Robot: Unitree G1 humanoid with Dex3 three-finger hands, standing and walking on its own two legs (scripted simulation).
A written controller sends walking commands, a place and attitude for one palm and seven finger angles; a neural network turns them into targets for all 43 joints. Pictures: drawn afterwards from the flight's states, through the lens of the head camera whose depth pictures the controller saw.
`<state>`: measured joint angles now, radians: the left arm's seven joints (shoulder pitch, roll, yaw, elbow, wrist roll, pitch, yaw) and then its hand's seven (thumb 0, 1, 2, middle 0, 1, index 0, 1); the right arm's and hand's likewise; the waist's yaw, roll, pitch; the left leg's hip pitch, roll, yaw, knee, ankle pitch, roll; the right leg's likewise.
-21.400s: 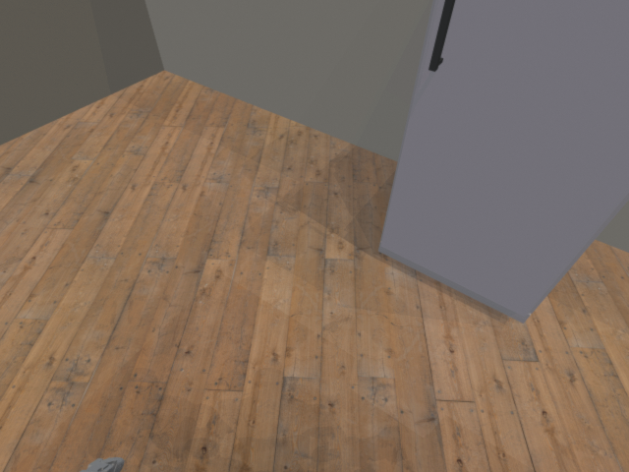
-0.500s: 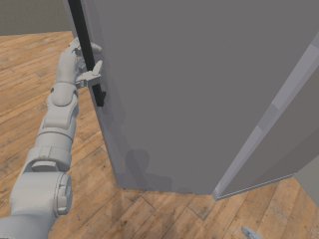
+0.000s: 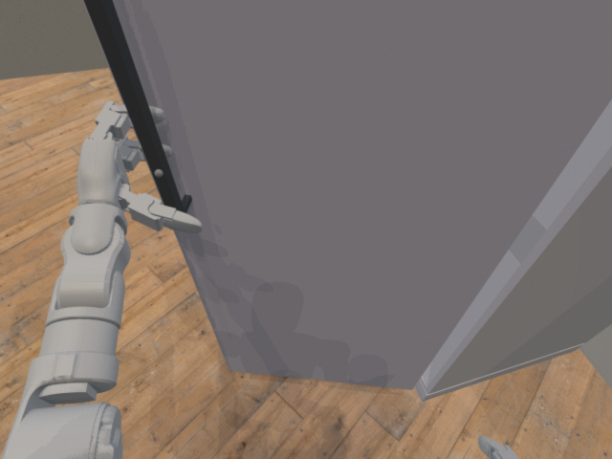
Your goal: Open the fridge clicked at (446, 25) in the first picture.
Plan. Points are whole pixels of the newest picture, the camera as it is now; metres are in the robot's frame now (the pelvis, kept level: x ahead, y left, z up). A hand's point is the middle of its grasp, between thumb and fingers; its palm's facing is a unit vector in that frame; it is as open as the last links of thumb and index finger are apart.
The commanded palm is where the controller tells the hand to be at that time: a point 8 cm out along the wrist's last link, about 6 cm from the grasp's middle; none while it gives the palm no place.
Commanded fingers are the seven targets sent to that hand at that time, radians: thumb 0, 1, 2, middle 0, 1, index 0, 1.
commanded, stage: slip the hand off the handle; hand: left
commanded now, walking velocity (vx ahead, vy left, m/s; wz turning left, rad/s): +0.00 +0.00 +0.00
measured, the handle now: (145, 103) +0.45 +0.21 +0.25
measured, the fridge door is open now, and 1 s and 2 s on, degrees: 68 68 68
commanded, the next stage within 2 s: draw the hand back to the body in 1.36 s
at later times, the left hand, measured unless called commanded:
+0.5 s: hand (110, 175) +0.39 +0.25 +0.19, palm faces +0.24 -0.95 -0.18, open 14.7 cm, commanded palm +0.36 +0.29 +0.19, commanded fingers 0.00 -0.55 0.20 -0.25 -1.15 -0.25 -1.15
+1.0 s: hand (90, 206) +0.35 +0.26 +0.17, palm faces +0.22 -0.96 -0.16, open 14.7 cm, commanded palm +0.31 +0.30 +0.19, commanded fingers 0.00 -0.55 0.20 -0.25 -1.15 -0.25 -1.15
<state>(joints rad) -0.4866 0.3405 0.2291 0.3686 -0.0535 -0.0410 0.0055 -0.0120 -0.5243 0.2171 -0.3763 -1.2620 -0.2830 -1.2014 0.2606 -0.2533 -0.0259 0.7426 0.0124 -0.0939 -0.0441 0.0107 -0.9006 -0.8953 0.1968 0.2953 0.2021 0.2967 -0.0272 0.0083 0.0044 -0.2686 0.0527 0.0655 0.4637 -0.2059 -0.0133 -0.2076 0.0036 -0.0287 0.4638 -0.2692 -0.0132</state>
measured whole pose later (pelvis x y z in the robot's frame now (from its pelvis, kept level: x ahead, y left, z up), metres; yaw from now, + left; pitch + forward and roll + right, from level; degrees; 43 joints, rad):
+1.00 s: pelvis -0.01 +0.01 -0.01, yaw +0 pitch +0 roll -1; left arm -0.33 0.41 0.36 0.29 -0.14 -0.05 -0.15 -0.02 -0.55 0.20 -0.26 -1.15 -0.25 -1.15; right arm 0.27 -0.25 0.01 0.72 0.04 -0.13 -0.10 0.01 -0.90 -0.90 0.20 0.30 0.20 0.30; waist -0.01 0.02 -0.01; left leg -0.31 0.05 0.06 0.56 -0.25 0.00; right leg -0.23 0.00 -0.03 0.53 -0.30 0.00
